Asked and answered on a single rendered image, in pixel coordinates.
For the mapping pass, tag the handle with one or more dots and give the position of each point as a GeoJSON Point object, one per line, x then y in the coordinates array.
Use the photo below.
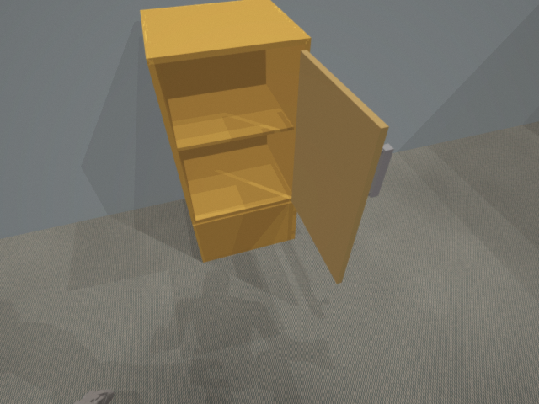
{"type": "Point", "coordinates": [381, 169]}

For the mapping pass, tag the cupboard door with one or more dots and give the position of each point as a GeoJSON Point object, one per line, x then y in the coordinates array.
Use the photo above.
{"type": "Point", "coordinates": [338, 144]}

